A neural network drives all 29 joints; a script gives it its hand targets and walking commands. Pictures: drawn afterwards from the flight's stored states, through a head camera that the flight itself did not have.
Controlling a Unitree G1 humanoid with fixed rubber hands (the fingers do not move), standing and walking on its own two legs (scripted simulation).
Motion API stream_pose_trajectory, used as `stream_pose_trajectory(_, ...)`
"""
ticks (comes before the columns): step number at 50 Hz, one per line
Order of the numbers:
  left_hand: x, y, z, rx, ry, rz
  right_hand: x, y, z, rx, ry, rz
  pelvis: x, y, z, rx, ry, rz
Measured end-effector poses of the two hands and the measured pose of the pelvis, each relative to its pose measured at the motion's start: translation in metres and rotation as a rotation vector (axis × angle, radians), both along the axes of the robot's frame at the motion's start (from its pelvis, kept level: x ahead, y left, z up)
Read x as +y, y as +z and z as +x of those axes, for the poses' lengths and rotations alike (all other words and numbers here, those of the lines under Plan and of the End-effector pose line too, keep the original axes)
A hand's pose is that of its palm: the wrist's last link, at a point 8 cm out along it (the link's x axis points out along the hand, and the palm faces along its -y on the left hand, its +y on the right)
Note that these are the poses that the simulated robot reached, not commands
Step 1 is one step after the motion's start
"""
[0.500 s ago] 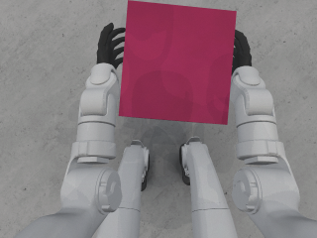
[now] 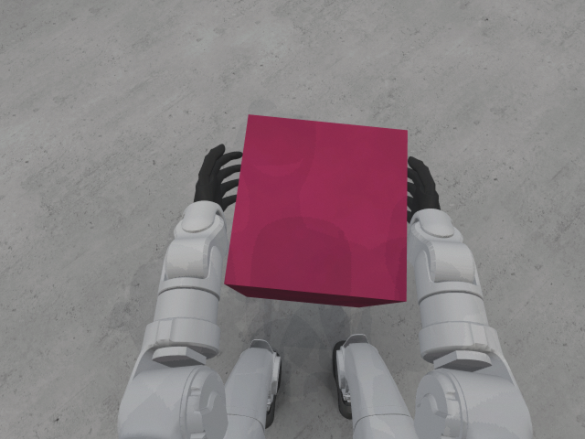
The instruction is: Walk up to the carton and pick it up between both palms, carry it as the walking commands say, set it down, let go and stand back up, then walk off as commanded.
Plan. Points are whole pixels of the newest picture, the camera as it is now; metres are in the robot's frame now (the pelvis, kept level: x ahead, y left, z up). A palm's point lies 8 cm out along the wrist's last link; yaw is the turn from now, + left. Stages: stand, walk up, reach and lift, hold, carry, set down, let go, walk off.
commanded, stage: reach and lift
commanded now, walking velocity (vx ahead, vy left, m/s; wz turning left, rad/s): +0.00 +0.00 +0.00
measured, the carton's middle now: (313, 227) +0.40 -0.01 -0.09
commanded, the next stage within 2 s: none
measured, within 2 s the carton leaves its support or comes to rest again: neither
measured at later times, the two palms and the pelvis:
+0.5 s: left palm (179, 201) +0.38 +0.13 +0.07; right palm (448, 209) +0.37 -0.16 +0.05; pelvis +0.07 -0.01 +0.06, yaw +0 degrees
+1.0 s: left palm (158, 188) +0.37 +0.13 +0.12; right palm (476, 202) +0.36 -0.16 +0.11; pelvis +0.07 +0.00 +0.07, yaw +0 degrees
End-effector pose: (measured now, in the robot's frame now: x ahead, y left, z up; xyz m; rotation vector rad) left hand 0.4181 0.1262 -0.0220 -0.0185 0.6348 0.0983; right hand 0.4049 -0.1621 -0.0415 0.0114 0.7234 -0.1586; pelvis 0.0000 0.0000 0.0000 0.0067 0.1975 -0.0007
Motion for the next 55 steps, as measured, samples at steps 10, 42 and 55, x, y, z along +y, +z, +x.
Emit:
stream_pose_trajectory(10,-0.007,0.065,-0.002,-0.015,-0.004,-0.023,-0.008,0.067,-0.006,-0.017,-0.025,0.013,-0.002,0.028,0.054,0.001,-0.01,0.004)
stream_pose_trajectory(42,-0.002,0.138,-0.034,-0.038,-0.05,-0.012,-0.003,0.142,-0.045,-0.044,-0.04,-0.004,0.0,0.067,0.07,-0.279,-0.005,-0.011)
stream_pose_trajectory(55,0.01,0.143,-0.054,-0.007,0.005,-0.015,0.008,0.151,-0.049,-0.015,0.01,-0.007,-0.005,0.069,0.069,-0.34,-0.006,-0.007)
